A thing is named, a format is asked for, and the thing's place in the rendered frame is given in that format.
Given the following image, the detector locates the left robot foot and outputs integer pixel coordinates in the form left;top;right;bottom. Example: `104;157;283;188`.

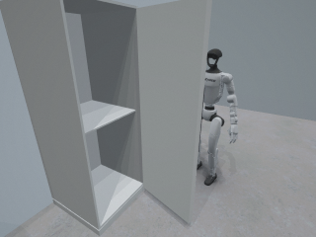
204;173;217;186

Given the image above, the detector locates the robot left forearm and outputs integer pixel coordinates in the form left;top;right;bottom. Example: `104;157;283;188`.
229;95;238;124

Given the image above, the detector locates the humanoid robot torso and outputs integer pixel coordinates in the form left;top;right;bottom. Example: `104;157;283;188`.
202;69;224;121

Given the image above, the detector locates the left robot upper arm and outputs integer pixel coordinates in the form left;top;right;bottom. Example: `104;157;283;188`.
221;73;235;103

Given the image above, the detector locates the left robot hand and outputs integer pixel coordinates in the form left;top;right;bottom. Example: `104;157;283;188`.
227;124;239;143

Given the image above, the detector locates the fridge door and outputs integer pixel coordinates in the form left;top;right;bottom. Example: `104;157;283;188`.
136;0;212;223

